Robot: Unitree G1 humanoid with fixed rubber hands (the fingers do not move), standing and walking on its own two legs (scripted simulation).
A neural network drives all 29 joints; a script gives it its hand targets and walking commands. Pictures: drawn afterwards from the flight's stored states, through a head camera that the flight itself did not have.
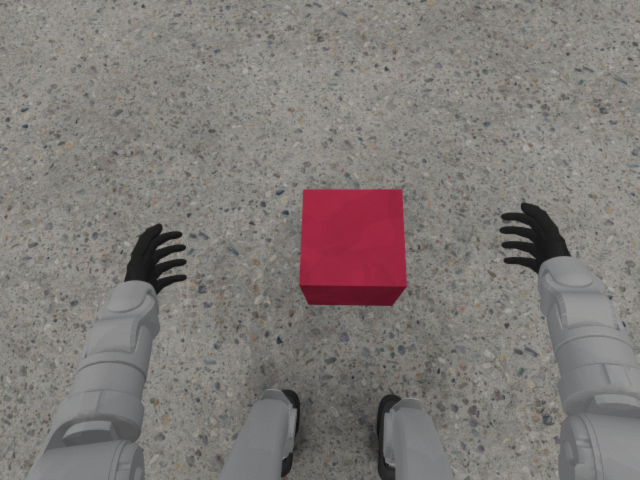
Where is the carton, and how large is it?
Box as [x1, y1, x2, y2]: [299, 189, 406, 305]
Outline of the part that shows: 303,189 299,285 308,304 391,305 406,286 401,189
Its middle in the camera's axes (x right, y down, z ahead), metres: +0.08 +0.02 +1.02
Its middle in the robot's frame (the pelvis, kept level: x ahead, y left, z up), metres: +0.56 +0.00 -0.57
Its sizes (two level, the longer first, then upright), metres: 0.240 0.239 0.260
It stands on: the floor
